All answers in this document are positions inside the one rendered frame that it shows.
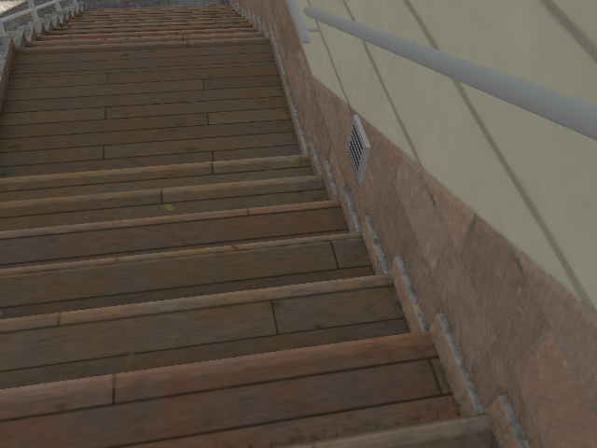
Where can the stairs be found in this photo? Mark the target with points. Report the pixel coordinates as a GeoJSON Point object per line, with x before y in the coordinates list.
{"type": "Point", "coordinates": [148, 24]}
{"type": "Point", "coordinates": [217, 304]}

